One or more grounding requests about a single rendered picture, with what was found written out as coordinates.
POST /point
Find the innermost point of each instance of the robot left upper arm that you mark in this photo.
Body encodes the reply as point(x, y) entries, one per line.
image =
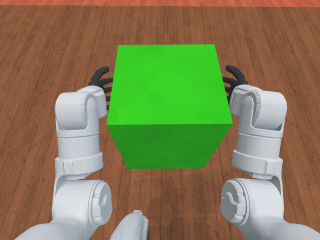
point(79, 208)

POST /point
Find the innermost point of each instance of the carton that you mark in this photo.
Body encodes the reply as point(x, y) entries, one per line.
point(168, 106)

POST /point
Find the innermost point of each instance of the left robot forearm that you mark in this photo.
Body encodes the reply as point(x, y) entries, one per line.
point(77, 117)

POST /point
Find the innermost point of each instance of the robot left hand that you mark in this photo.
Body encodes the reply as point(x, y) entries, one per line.
point(100, 83)

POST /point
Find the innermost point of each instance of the robot left thigh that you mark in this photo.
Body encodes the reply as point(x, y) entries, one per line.
point(134, 226)

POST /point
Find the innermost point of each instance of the robot right hand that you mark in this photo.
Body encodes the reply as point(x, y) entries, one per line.
point(234, 83)

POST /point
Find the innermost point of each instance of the right robot forearm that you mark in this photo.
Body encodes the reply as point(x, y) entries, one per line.
point(261, 117)

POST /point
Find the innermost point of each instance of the robot right upper arm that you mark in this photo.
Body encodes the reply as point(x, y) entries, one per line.
point(256, 208)

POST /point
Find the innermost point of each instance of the left robot shin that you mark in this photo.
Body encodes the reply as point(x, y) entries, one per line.
point(137, 212)

